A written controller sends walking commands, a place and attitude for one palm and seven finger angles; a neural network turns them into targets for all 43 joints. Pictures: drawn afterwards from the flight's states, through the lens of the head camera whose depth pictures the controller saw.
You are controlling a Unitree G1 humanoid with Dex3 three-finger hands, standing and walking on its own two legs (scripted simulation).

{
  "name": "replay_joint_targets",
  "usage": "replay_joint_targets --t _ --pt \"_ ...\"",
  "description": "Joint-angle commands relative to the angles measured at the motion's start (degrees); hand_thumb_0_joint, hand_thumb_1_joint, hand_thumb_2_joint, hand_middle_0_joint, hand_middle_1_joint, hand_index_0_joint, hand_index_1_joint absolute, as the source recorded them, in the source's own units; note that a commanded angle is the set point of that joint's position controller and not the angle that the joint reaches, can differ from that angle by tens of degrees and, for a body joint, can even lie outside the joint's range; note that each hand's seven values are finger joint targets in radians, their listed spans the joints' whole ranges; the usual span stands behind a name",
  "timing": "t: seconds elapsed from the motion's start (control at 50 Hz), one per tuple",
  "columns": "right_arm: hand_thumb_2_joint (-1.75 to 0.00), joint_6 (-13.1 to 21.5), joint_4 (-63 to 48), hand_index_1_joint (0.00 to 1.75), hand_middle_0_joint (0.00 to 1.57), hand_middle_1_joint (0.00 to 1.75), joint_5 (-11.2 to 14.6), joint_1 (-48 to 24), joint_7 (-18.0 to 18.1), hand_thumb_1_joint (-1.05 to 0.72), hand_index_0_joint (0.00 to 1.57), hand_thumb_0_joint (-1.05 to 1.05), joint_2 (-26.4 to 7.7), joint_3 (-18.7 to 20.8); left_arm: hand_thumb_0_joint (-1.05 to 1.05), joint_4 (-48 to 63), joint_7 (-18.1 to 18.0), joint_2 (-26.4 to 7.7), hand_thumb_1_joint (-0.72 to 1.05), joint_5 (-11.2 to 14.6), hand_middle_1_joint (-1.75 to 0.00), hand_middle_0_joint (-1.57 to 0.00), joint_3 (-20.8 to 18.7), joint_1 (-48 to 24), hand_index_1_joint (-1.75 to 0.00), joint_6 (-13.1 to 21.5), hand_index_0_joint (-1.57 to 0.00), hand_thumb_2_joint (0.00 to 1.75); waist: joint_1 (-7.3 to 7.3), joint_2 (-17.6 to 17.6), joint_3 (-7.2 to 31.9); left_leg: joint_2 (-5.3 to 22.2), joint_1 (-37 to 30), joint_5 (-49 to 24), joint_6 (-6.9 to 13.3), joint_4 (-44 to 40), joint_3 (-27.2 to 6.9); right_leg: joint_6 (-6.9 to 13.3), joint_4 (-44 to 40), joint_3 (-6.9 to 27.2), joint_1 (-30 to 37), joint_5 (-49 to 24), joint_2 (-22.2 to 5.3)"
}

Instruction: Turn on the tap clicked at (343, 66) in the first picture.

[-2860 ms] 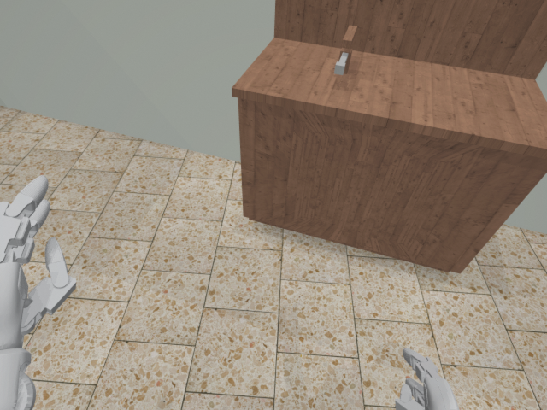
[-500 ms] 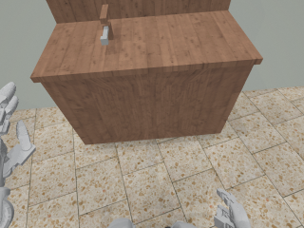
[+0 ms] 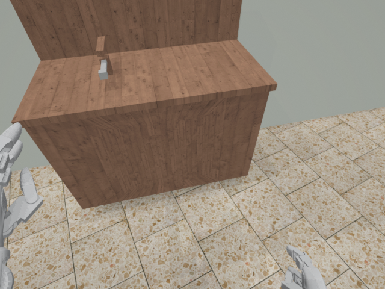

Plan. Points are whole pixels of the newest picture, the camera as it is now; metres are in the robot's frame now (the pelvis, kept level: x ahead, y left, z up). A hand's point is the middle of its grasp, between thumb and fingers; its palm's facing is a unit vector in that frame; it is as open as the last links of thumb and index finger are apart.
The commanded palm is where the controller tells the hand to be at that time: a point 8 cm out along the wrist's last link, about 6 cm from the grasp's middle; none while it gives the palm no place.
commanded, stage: take the last steps up to it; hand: left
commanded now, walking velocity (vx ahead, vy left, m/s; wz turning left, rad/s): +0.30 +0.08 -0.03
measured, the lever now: (103, 74) +0.79 +0.40 +0.04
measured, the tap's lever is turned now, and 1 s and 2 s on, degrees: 0 0 0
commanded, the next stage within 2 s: none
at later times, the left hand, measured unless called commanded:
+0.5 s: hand (39, 212) +0.17 +0.23 +0.19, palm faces +0.41 -0.82 -0.41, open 7.4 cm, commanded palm +0.12 +0.27 +0.19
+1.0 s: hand (55, 178) +0.23 +0.23 +0.19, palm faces +0.40 -0.79 -0.47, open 7.4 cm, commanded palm +0.18 +0.28 +0.19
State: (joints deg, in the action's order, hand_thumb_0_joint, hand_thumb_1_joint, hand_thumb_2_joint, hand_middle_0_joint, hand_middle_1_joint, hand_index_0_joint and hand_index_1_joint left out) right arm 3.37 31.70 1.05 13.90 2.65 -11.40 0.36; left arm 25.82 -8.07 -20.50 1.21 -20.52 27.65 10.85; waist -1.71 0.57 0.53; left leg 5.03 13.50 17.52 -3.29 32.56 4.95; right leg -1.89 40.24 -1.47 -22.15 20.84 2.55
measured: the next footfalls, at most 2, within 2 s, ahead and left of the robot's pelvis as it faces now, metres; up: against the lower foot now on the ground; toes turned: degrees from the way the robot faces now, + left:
right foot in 0.02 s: +0.05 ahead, -0.10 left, +0.00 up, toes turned -8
left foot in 0.40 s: +0.02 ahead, +0.12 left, +0.00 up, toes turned +5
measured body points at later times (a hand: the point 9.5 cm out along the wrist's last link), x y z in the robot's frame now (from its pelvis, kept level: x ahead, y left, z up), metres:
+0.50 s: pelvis -0.04 +0.00 +0.01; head -0.06 -0.01 +0.46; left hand +0.15 +0.27 +0.21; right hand +0.09 -0.27 -0.08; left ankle -0.02 +0.12 -0.73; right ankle +0.02 -0.08 -0.70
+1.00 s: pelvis +0.02 +0.00 +0.02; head +0.05 -0.02 +0.47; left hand +0.20 +0.27 +0.21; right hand +0.17 -0.26 -0.08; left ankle +0.08 +0.16 -0.69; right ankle +0.01 -0.09 -0.73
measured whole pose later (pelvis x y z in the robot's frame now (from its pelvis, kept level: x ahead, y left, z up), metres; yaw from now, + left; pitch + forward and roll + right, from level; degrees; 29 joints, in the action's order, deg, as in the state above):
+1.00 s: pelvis +0.02 +0.00 +0.02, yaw +0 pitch +0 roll +3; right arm 4.4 36.2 -0.1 13.3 3.8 -14.1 2.1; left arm 26.9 -9.1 -20.8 0.7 -20.0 29.2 14.7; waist -0.5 -1.3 -2.2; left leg 4.2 23.7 15.3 0.0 37.9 6.8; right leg 1.9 27.1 -6.6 -12.0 15.5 -4.7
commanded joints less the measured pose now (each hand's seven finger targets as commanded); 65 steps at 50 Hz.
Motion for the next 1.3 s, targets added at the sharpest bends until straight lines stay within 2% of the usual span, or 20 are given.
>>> replay_joint_targets --t 0.0,0.04,0.06,0.14,0.34,0.36,0.42,0.44,0.58,0.6,0.64,0.66,0.72,0.78,1.0,1.04,1.06,1.1,1.2,1.28 --pt "-0.90 4.39 -6.06 0.30 0.20 0.30 -0.03 -5.47 -0.15 -0.90 0.20 0.00 -7.82 2.67 0.00 11.73 -0.80 -9.63 0.90 -1.27 -0.30 -0.20 -3.80 -13.09 -0.30 4.16 -0.20 0.90 2.14 0.54 1.71 5.24 8.32 -5.59 3.64 5.66 -1.00 3.04 -16.43 5.79 12.96 -16.30 -6.56" --pt "-0.90 4.07 -6.18 0.30 0.20 0.30 -0.21 -6.78 -0.01 -0.90 0.20 0.00 -7.67 3.28 0.00 11.36 -1.49 -12.26 0.90 -0.61 -0.30 -0.20 -6.28 -11.20 -0.30 3.47 -0.20 0.90 0.52 -13.18 5.11 -3.29 14.30 14.19 1.88 23.00 -1.68 9.11 -26.66 30.18 12.08 -4.30 -20.26" --pt "-0.90 3.43 -5.85 0.30 0.20 0.30 -0.64 -7.40 0.07 -0.90 0.20 0.00 -7.38 2.74 0.00 12.04 -1.77 -12.68 0.90 -0.37 -0.30 -0.20 -6.84 -8.37 -0.30 3.55 -0.20 0.90 0.63 -9.41 4.36 -2.85 15.50 11.77 2.35 27.69 -5.41 9.53 -29.43 32.87 10.40 8.38 -21.18" --pt "-0.90 0.76 -5.00 0.30 0.20 0.30 -1.20 -8.21 0.38 -0.90 0.20 0.00 -5.23 0.80 0.00 13.30 -1.71 -12.32 0.90 0.27 -0.30 -0.20 -8.04 -0.82 -0.30 4.76 -0.20 0.90 1.84 -4.12 4.98 -1.52 15.14 5.48 2.12 23.72 -4.81 11.69 -29.64 21.08 7.15 13.96 -18.62" --pt "-0.90 3.70 -4.40 0.30 0.20 0.30 -1.53 -4.69 1.74 -0.90 0.20 0.00 -6.26 1.67 0.00 10.00 -2.28 -9.19 0.90 -0.49 -0.30 -0.20 -4.56 -3.59 -0.30 6.01 -0.20 0.90 2.52 -4.15 6.37 -4.85 -2.47 6.18 5.75 -8.23 1.63 8.26 -25.42 14.98 6.85 15.74 -14.64" --pt "-0.90 3.89 -4.59 0.30 0.20 0.30 -1.49 -3.99 1.96 -0.90 0.20 0.00 -6.82 2.05 0.00 10.03 -2.18 -8.97 0.90 -0.49 -0.30 -0.20 -4.13 -4.16 -0.30 6.24 -0.20 0.90 2.84 -3.21 5.61 -3.37 -4.60 8.26 7.01 -11.99 -0.21 6.59 -22.00 13.10 5.44 15.55 -12.47" --pt "-0.90 4.43 -3.75 0.30 0.20 0.30 -1.32 -4.99 2.06 -0.90 0.20 0.00 -8.13 2.53 0.00 13.39 -2.20 -10.89 0.90 -1.17 -0.30 -0.20 -5.52 -8.50 -0.30 7.06 -0.20 0.90 2.72 15.32 0.91 14.17 -5.38 20.57 15.53 -22.08 -24.41 1.68 6.41 -1.38 -8.63 7.51 -2.16" --pt "-0.90 4.94 -3.66 0.30 0.20 0.30 -1.27 -5.82 1.94 -0.90 0.20 0.00 -7.17 2.47 0.00 11.17 -1.85 -10.93 0.90 -1.73 -0.30 -0.20 -6.04 -6.74 -0.30 6.66 -0.20 0.90 2.78 13.08 -2.70 15.04 0.61 22.77 17.12 -23.52 -25.66 1.45 13.72 -1.09 -9.17 6.16 -3.21" --pt "-0.90 5.39 -2.27 0.30 0.20 0.30 -1.26 -6.02 1.82 -0.90 0.20 0.00 -7.63 2.52 0.00 9.50 -1.19 -8.17 0.90 -1.66 -0.30 -0.20 -3.32 -9.29 -0.30 5.72 -0.20 0.90 1.72 8.26 -1.74 7.53 12.04 16.74 10.58 -12.20 -9.46 1.15 -9.98 -7.65 13.42 2.79 -3.31" --pt "-0.90 5.21 -2.24 0.30 0.20 0.30 -1.30 -6.23 1.83 -0.90 0.20 0.00 -7.45 2.62 0.00 8.83 -1.29 -8.56 0.90 -1.97 -0.30 -0.20 -3.49 -9.83 -0.30 5.60 -0.20 0.90 1.58 4.40 -1.00 5.17 15.37 15.99 8.95 -5.15 -6.64 2.49 -14.76 -3.50 18.11 3.53 -5.29" --pt "-0.90 4.89 -3.34 0.30 0.20 0.30 -0.78 -8.21 1.21 -0.90 0.20 0.00 -6.30 2.99 0.00 7.42 -1.53 -11.74 0.90 -1.39 -0.30 -0.20 -5.80 -11.30 -0.30 5.32 -0.20 0.90 0.56 -19.36 -0.20 -4.13 30.33 14.24 4.41 27.50 -0.76 13.11 -29.75 36.37 22.21 16.38 -27.35" --pt "-0.90 5.27 -2.85 0.30 0.20 0.30 -1.33 -7.81 0.70 -0.90 0.20 0.00 -8.09 3.91 0.00 9.19 -1.30 -11.65 0.90 -0.99 -0.30 -0.20 -5.84 -13.72 -0.30 6.18 -0.20 0.90 1.25 -13.93 -0.99 -2.06 28.67 8.10 3.44 33.06 -7.27 13.69 -32.08 37.62 17.90 17.21 -28.23" --pt "-0.90 3.49 -0.91 0.30 0.20 0.30 -1.19 -7.18 0.39 -0.90 0.20 0.00 -6.05 2.35 0.00 9.74 -0.51 -11.62 0.90 -0.51 -0.30 -0.20 -6.75 -8.04 -0.30 7.29 -0.20 0.90 1.78 -2.80 0.52 0.65 26.34 1.22 2.17 35.95 -6.65 12.87 -28.27 20.52 14.41 5.25 -24.03" --pt "-0.90 3.03 -1.63 0.30 0.20 0.30 -1.30 -7.27 0.64 -0.90 0.20 0.00 -5.70 2.07 0.00 9.81 -0.85 -11.15 0.90 -0.52 -0.30 -0.20 -7.16 -4.89 -0.30 7.98 -0.20 0.90 1.94 -6.00 2.19 1.38 23.84 -2.18 1.88 28.02 -4.18 11.46 -27.24 11.07 14.34 -4.28 -21.51" --pt "-0.90 4.19 -4.91 0.30 0.20 0.30 -1.34 -6.04 2.01 -0.90 0.20 0.00 -5.84 2.71 0.00 12.98 -2.78 -9.15 0.90 -0.10 -0.30 -0.20 -5.36 -6.93 -0.30 5.91 -0.20 0.90 1.37 -8.21 3.10 -2.77 1.30 -3.27 4.01 -5.08 5.78 8.33 -18.50 5.70 12.62 -3.28 -16.11" --pt "-0.90 4.40 -5.12 0.30 0.20 0.30 -0.83 -5.22 2.50 -0.90 0.20 0.00 -7.60 3.67 0.00 14.69 -2.71 -8.92 0.90 0.02 -0.30 -0.20 -5.22 -8.07 -0.30 6.44 -0.20 0.90 2.62 1.84 4.57 2.06 -9.58 -6.30 7.03 -10.36 -1.65 5.04 -3.80 1.87 5.65 -8.87 -11.46" --pt "-0.90 4.23 -5.52 0.30 0.20 0.30 -0.60 -5.10 2.25 -0.90 0.20 0.00 -8.71 3.97 0.00 15.83 -2.70 -8.73 0.90 0.16 -0.30 -0.20 -5.37 -8.10 -0.30 6.73 -0.20 0.90 2.84 11.90 6.99 10.72 -17.66 -14.86 11.50 -11.13 -14.32 2.05 9.02 -3.25 -4.09 -3.27 -5.90" --pt "-0.90 4.61 -4.55 0.30 0.20 0.30 -1.34 -6.50 1.81 -0.90 0.20 0.00 -6.79 2.89 0.00 15.28 -2.02 -11.62 0.90 -0.21 -0.30 -0.20 -6.58 -7.73 -0.30 7.47 -0.20 0.90 2.52 19.32 4.74 18.67 -14.62 -13.23 17.99 -16.75 -26.32 1.61 25.14 -1.20 -14.73 13.47 -5.97" --pt "-0.90 6.24 -3.36 0.30 0.20 0.30 -0.64 -5.80 0.75 -0.90 0.20 0.00 -6.38 2.95 0.00 20.36 -1.70 -9.11 0.90 -0.04 -0.30 -0.20 -6.20 -1.22 -0.30 7.44 -0.20 0.90 1.73 13.73 4.17 12.01 -7.77 -16.64 14.02 -14.35 -7.86 0.89 13.21 -4.49 -9.28 2.95 -7.45" --pt "-0.90 5.91 -3.32 0.30 0.20 0.30 -0.87 -5.89 1.22 -0.90 0.20 0.00 -6.29 2.37 0.00 14.29 -1.61 -9.48 0.90 0.29 -0.30 -0.20 -7.50 -0.57 -0.30 6.37 -0.20 0.90 1.93 12.01 3.74 10.77 -2.78 -14.04 10.86 -11.17 -2.57 0.64 -3.49 -9.50 3.37 -2.65 -4.12"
